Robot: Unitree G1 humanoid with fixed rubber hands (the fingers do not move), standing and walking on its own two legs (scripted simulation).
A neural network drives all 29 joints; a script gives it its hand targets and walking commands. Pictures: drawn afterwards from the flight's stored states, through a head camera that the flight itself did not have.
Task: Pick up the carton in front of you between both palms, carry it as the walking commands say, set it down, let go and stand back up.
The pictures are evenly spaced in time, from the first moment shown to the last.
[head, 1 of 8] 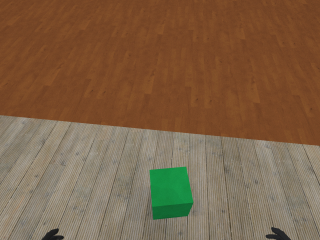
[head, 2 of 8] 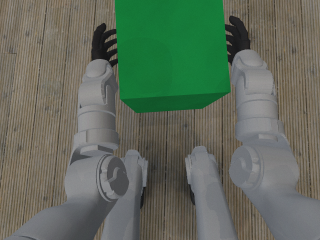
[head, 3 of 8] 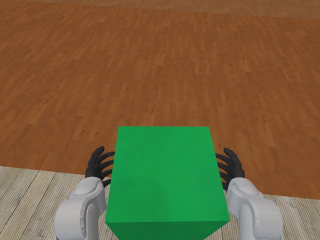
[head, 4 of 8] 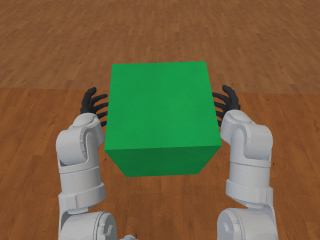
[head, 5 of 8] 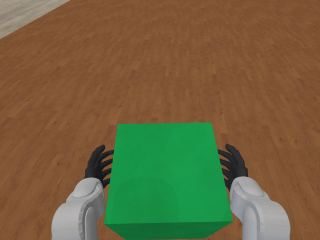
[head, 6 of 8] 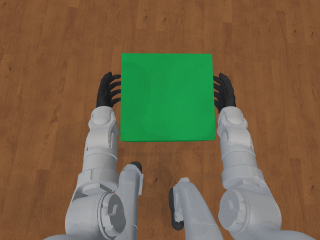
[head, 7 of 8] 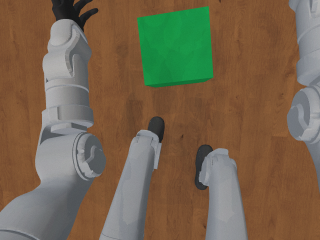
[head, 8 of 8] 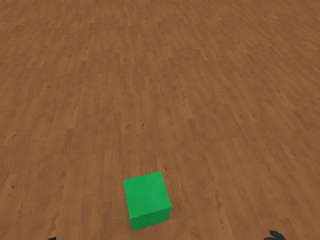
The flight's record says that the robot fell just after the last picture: no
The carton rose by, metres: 1.02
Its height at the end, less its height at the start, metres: +0.30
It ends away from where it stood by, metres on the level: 5.05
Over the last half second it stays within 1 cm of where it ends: yes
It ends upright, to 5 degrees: yes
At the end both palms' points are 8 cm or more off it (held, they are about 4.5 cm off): yes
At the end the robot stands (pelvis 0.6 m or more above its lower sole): yes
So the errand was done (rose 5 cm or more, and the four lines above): yes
